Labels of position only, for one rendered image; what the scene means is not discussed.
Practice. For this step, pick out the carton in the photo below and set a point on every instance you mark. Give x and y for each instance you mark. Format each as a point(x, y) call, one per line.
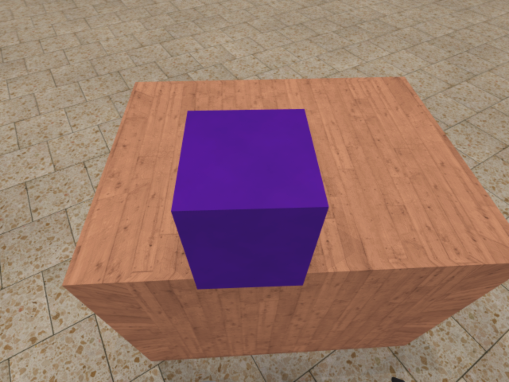
point(249, 201)

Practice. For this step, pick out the pedestal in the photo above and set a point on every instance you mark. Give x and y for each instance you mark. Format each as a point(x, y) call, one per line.
point(410, 237)

